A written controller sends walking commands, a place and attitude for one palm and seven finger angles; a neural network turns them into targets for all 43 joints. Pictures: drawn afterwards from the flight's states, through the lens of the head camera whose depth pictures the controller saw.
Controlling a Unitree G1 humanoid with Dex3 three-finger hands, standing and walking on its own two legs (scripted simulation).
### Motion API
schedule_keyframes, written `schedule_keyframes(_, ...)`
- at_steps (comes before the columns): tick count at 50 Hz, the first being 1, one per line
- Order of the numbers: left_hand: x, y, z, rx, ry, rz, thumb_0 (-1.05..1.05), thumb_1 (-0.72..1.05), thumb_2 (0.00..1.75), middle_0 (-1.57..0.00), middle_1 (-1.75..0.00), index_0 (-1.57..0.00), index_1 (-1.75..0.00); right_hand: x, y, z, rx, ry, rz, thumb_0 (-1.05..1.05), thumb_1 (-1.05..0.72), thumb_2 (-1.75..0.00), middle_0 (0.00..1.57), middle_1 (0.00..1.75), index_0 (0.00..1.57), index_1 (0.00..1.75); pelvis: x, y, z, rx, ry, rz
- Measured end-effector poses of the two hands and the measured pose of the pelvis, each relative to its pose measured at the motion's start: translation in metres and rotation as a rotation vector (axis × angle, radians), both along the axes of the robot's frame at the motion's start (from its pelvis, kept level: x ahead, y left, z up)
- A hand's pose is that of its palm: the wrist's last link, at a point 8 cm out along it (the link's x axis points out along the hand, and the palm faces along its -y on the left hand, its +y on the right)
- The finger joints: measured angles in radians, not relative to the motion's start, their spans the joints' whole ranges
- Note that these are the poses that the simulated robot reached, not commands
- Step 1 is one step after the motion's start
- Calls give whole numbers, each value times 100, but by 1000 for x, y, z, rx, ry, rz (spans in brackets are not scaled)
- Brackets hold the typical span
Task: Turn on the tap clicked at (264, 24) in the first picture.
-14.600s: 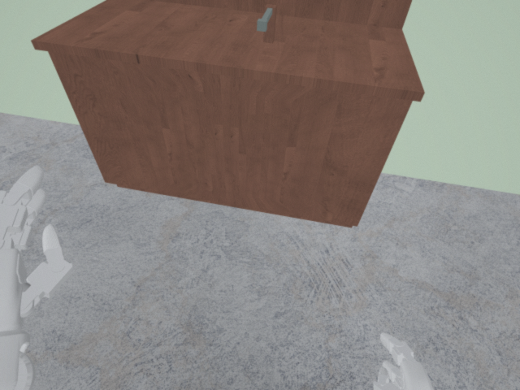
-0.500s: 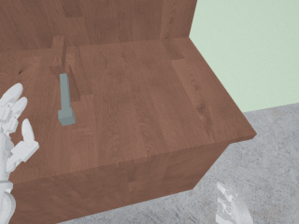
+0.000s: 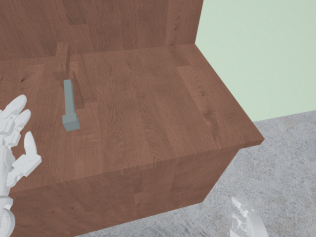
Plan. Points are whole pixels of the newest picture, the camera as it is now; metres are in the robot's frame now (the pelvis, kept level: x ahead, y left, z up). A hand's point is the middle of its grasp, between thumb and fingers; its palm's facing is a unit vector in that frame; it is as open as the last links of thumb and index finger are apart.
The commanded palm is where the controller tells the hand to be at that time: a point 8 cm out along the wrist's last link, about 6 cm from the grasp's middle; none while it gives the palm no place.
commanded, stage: shuffle to correct the standing spot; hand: left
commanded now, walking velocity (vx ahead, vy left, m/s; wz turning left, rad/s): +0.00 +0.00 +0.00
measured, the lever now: (71, 122) +0.32 +0.23 +0.14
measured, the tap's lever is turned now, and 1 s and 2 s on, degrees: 5 5 5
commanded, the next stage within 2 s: come to a stop and stand still in 0.82 s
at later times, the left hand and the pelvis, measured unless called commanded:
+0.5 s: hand (52, 159) +0.21 +0.22 +0.16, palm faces +0.33 -0.90 -0.28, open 7.5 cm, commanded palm +0.15 +0.25 +0.18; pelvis -0.01 -0.03 +0.00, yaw -1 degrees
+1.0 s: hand (88, 174) +0.19 +0.15 +0.16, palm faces +0.32 -0.89 -0.32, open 7.5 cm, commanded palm +0.14 +0.19 +0.18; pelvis -0.02 -0.09 -0.01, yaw -1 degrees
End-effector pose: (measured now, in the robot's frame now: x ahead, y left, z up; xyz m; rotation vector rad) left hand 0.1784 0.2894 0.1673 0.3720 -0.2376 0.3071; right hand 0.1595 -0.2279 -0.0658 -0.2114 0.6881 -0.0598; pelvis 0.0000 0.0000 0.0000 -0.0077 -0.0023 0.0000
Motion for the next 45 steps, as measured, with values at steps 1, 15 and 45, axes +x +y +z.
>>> schedule_keyframes(1,-1,0,1,1,-3,3,1,89,90,-21,-30,-21,-30,1,0,0,1,-3,1,1,-90,-90,20,30,21,30,0,0,0,0,-1,1)
schedule_keyframes(15,-6,-4,0,-44,-26,21,1,89,90,-21,-30,-20,-30,1,2,6,18,-35,-4,1,-90,-90,20,30,21,30,-7,-8,1,5,-9,-11)
schedule_keyframes(45,-19,-87,-1,-35,3,-14,1,89,90,-21,-30,-21,-30,-34,-81,-14,20,14,-74,1,-90,-90,20,30,20,30,-21,-79,-7,22,-7,-16)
